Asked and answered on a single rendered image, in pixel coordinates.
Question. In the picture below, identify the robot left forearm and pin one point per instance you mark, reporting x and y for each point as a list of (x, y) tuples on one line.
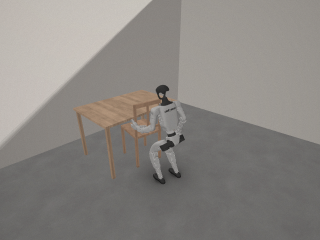
[(142, 130)]

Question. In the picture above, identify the left robot hand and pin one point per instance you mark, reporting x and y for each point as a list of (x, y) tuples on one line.
[(134, 125)]

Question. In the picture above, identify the table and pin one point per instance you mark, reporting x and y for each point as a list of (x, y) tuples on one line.
[(111, 112)]

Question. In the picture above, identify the robot right upper arm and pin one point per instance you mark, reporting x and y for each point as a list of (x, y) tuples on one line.
[(180, 110)]

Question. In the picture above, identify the right robot thigh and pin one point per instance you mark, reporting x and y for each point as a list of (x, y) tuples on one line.
[(181, 138)]

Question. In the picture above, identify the chair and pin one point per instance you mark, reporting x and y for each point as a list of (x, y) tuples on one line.
[(137, 135)]

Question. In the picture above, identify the robot left upper arm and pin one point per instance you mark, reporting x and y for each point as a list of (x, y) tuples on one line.
[(154, 112)]

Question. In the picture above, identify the left robot foot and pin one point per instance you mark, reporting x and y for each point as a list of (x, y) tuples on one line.
[(162, 180)]

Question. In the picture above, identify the robot right forearm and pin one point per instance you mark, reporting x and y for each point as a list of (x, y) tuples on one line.
[(181, 124)]

